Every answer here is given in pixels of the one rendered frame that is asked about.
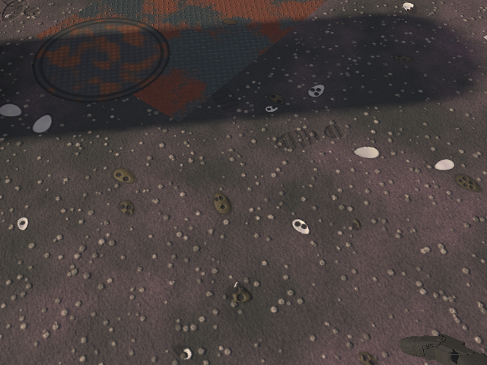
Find right robot hand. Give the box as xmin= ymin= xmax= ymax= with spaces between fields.
xmin=399 ymin=334 xmax=487 ymax=365

